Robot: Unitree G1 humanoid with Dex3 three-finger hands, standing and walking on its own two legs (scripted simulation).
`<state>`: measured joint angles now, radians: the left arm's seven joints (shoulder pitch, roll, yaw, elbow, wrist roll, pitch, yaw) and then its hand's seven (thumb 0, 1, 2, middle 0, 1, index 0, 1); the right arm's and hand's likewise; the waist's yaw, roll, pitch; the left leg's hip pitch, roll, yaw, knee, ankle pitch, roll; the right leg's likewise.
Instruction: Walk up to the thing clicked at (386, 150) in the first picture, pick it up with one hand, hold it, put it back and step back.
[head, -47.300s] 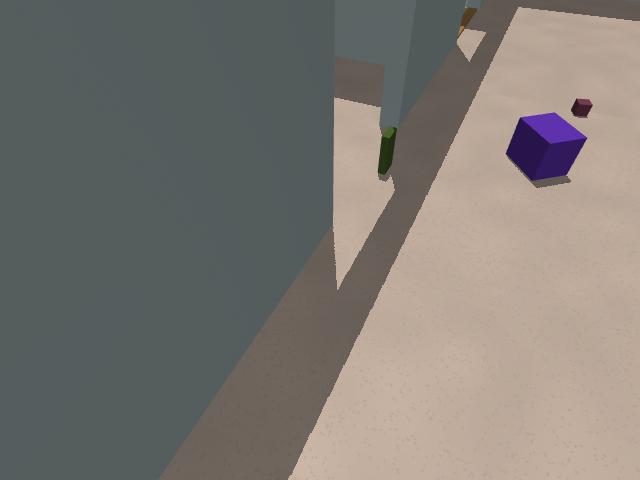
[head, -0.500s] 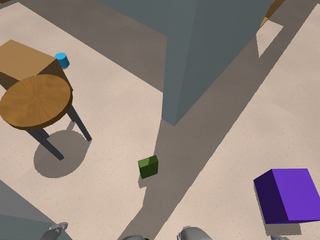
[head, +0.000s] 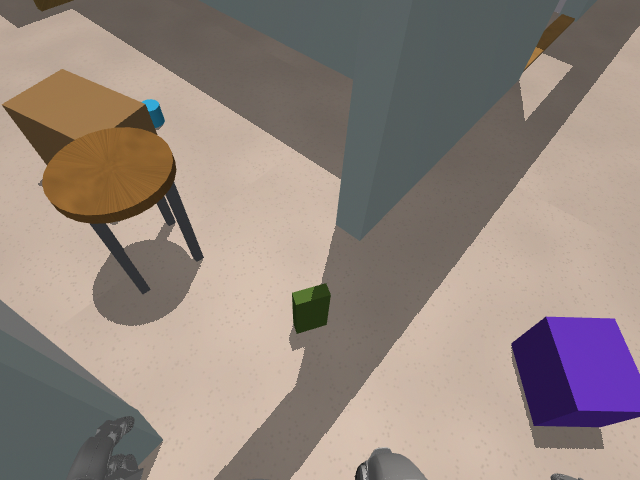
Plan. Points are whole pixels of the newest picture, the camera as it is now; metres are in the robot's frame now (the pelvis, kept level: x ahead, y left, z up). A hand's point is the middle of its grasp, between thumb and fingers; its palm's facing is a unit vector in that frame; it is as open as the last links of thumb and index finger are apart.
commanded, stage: step back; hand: left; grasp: from the side
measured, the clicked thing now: (310, 310) +0.62 +0.04 -0.64
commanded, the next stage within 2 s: none
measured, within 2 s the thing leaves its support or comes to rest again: neither
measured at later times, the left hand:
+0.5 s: hand out of the picture -0.06 +0.23 -0.14, palm faces -0.08 -0.92 -0.39, open 7.4 cm
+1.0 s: hand out of the picture -0.19 +0.21 -0.15, palm faces +0.00 -0.95 -0.32, open 7.4 cm
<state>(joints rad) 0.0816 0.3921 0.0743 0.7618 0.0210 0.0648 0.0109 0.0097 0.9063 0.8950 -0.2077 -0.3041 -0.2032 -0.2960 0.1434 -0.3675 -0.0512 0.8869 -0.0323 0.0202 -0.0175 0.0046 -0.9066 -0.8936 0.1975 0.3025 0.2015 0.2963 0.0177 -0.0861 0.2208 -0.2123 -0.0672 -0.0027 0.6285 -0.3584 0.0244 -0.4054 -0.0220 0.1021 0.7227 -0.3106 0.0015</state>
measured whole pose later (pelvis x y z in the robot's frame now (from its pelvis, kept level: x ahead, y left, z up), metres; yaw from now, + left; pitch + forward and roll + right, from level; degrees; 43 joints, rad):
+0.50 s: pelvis -0.16 -0.03 +0.00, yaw -5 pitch -4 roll +0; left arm 0.22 0.36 0.08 0.83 0.05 0.06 -0.03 0.01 0.91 0.89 -0.21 -0.30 -0.20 -0.30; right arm 0.13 -0.41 -0.07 0.82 -0.02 0.05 -0.03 0.00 -0.90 -0.89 0.20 0.30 0.20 0.30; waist 0.02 0.03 0.17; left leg -0.50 -0.01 -0.07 0.89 -0.43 0.00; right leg -0.27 0.02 0.04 0.71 -0.38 -0.02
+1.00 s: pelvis -0.31 -0.05 +0.01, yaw +0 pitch -2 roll -2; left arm 0.14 0.39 0.09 0.78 0.02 0.09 0.00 0.01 0.91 0.89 -0.21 -0.30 -0.20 -0.30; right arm 0.20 -0.36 -0.04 0.83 -0.05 0.01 -0.03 0.01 -0.90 -0.89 0.20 0.30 0.21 0.30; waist 0.00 -0.06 0.16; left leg -0.33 0.02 -0.02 0.61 -0.25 0.02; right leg -0.47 0.11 0.18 1.26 -0.49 0.01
